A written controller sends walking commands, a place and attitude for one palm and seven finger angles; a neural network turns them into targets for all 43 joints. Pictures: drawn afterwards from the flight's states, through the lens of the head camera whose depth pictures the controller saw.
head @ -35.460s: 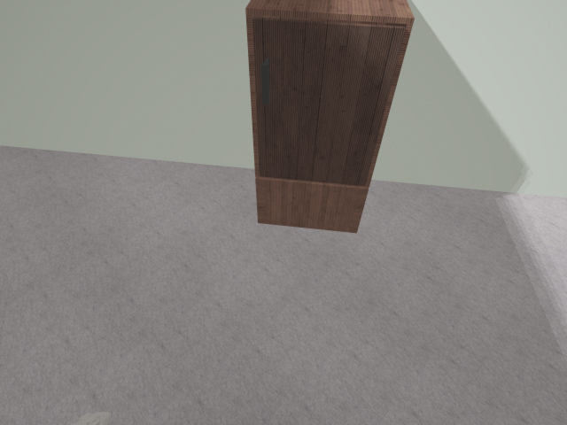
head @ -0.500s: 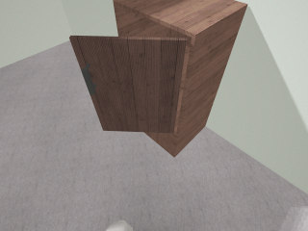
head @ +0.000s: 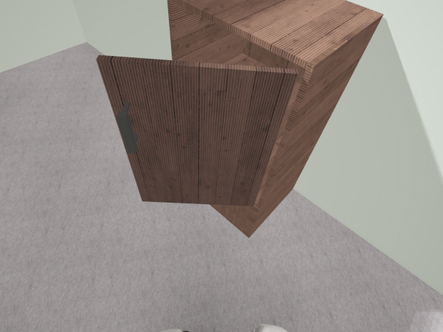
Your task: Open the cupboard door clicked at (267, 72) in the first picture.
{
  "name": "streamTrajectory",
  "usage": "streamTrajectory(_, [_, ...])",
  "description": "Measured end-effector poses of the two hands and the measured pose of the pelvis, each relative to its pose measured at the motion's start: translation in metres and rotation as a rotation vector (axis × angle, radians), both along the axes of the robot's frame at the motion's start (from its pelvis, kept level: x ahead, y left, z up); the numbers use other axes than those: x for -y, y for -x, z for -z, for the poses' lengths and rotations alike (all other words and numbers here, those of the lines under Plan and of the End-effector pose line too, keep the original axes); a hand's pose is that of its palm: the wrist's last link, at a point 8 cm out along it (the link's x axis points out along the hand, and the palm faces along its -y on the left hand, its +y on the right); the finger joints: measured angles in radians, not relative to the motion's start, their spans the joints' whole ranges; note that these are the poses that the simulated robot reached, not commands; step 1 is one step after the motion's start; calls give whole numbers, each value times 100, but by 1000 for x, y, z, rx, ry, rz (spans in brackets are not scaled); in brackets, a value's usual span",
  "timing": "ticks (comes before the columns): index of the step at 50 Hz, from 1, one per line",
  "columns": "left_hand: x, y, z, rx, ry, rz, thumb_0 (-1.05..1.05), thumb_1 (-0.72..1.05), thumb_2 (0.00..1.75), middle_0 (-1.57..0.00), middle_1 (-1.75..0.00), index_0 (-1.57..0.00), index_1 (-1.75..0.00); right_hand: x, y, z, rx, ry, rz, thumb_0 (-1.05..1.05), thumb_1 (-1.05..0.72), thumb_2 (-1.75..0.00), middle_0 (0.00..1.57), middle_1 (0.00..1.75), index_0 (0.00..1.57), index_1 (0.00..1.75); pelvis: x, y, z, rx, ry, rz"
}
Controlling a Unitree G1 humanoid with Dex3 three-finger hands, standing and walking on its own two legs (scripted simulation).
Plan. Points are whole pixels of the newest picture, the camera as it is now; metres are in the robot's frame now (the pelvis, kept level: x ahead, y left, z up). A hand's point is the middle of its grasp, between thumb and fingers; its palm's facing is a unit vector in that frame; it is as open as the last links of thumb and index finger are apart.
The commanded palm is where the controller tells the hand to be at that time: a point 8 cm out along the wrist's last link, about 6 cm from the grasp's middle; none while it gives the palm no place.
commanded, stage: come to a stop and stand still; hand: left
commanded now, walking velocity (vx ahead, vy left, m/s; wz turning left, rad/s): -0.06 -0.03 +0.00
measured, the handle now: (129, 128) +0.56 +0.27 -0.03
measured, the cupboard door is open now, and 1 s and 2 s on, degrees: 42 42 42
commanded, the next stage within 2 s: look again from close up in 1.58 s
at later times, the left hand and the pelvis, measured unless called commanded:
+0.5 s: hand out of the picture +0.06 +0.12 -0.17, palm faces +0.03 -0.98 -0.20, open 7.2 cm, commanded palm none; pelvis +0.01 -0.06 +0.00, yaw +1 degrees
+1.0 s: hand out of the picture +0.01 +0.08 -0.18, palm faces +0.06 -0.99 -0.15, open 7.4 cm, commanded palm none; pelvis +0.03 -0.07 +0.00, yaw +1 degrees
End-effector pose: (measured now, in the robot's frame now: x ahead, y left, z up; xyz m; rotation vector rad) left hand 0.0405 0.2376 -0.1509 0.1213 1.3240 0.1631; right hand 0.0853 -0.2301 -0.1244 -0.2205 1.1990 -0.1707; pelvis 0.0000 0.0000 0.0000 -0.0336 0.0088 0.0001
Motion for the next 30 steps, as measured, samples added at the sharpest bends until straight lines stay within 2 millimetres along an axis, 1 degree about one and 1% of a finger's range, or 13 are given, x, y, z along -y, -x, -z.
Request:
streamTrajectory(3, [-1,-23,-7,52,-23,26,0,91,90,-20,-30,-20,-30,14,14,0,-23,9,29,-1,-92,-90,21,29,21,30,6,0,-1,-4,6,1])
streamTrajectory(5, [3,-36,-11,82,-38,42,0,91,90,-20,-30,-20,-30,25,26,2,-44,10,46,0,-91,-90,21,29,21,30,12,1,-1,-6,6,-2])
streamTrajectory(8, [13,-46,-16,124,-59,59,0,91,90,-20,-30,-20,-30,42,46,9,-83,1,71,0,-91,-90,20,29,20,30,24,2,2,-10,-4,-8])
streamTrajectory(10, [20,-48,-14,146,-77,71,0,91,90,-20,-30,-20,-30,54,59,18,-109,-12,91,0,-91,-90,20,29,20,30,35,3,8,-14,-33,-4])
streamTrajectory(12, [31,-43,-15,130,-77,83,0,91,90,-20,-30,-20,-30,60,72,20,-143,-24,107,0,-91,-90,20,29,20,30,41,3,7,-6,-30,-9])
streamTrajectory(15, [47,-36,-14,102,-55,90,0,91,90,-20,-30,-20,-30,64,85,20,-181,-33,119,0,-91,-90,20,29,20,30,46,0,4,2,-31,-7])
streamTrajectory(18, [61,-30,-5,76,-19,84,0,91,90,-20,-30,-20,-30,63,95,21,-202,-34,126,0,-91,-90,20,29,20,30,50,-5,7,9,-23,-8])
streamTrajectory(21, [64,-25,-4,62,-17,50,0,93,90,-20,-30,-20,-30,57,102,18,-231,-47,114,0,-91,-90,20,29,20,30,56,-7,4,17,-31,-11])
streamTrajectory(25, [68,-13,-7,33,-17,30,0,94,90,-20,-30,-20,-30,50,101,19,-252,-75,95,0,-91,-90,20,29,20,30,61,-8,0,17,-33,-14])
streamTrajectory(30, [74,9,-8,-24,-17,10,0,92,90,-20,-30,-20,-30,47,89,21,-236,-99,81,0,-91,-90,20,29,20,30,66,-11,-2,22,-36,-15])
